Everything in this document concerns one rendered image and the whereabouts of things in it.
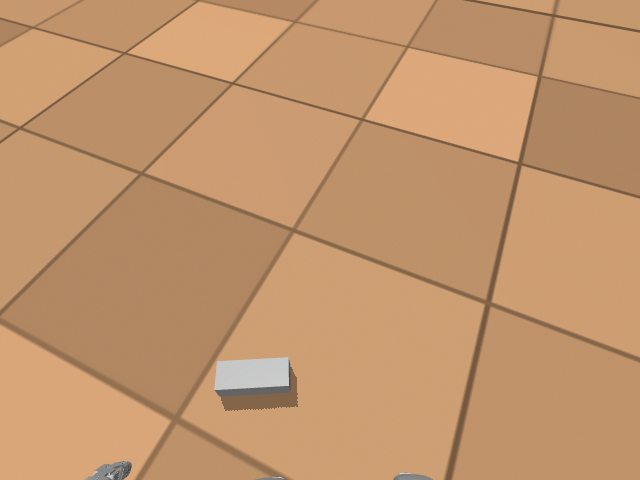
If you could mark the left robot hand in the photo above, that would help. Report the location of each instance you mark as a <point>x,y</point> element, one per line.
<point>115,471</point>

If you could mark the carton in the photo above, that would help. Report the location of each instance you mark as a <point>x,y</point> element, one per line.
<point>253,377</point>

